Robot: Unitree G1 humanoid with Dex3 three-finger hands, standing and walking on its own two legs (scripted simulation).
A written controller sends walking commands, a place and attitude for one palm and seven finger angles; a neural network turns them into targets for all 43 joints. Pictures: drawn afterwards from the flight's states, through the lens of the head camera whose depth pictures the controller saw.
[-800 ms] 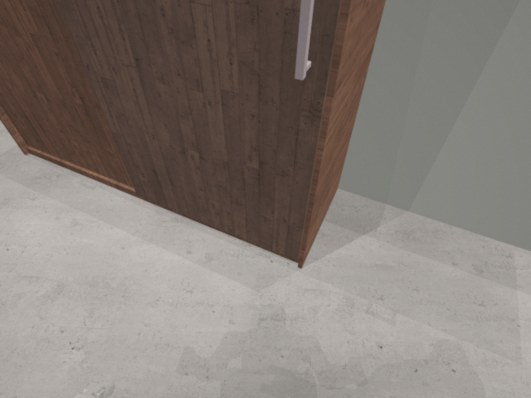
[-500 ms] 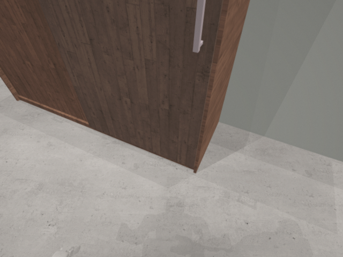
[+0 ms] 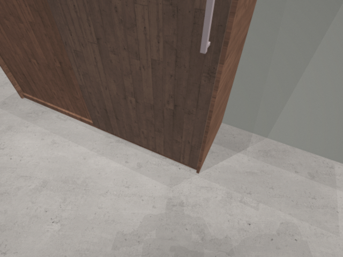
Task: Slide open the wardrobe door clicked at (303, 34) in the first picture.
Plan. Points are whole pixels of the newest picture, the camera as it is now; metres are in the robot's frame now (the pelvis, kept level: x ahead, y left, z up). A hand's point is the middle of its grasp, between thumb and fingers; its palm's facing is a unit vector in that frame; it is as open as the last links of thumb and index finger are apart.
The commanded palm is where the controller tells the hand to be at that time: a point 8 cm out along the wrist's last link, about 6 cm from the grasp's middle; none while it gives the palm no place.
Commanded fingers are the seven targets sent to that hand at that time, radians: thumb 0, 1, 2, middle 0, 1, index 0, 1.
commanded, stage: stand and wait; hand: right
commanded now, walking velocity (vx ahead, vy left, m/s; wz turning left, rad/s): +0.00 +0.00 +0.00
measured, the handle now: (210, 13) +0.78 -0.07 +0.24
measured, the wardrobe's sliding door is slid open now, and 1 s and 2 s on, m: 0.00 0.00 0.00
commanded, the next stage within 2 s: look at it before walking up in 0.02 s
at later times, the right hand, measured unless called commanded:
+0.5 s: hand out of the picture +0.08 -0.24 -0.16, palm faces -0.02 +0.95 -0.32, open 7.4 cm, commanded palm none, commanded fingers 0.00 -0.90 -0.90 0.20 0.30 0.20 0.30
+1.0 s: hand out of the picture +0.06 -0.22 -0.17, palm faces -0.08 +0.95 -0.29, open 7.4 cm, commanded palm none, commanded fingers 0.00 -0.90 -0.90 0.20 0.30 0.20 0.30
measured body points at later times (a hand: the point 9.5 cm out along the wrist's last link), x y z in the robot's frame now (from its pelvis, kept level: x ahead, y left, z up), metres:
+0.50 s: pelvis +0.00 +0.00 +0.00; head +0.00 +0.00 +0.45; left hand +0.08 +0.30 -0.13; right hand +0.08 -0.29 -0.13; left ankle +0.00 +0.12 -0.74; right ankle +0.00 -0.12 -0.74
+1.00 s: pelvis -0.01 +0.00 -0.01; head +0.01 +0.01 +0.44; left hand +0.06 +0.28 -0.15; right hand +0.07 -0.27 -0.15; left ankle +0.00 +0.12 -0.74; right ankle +0.00 -0.12 -0.74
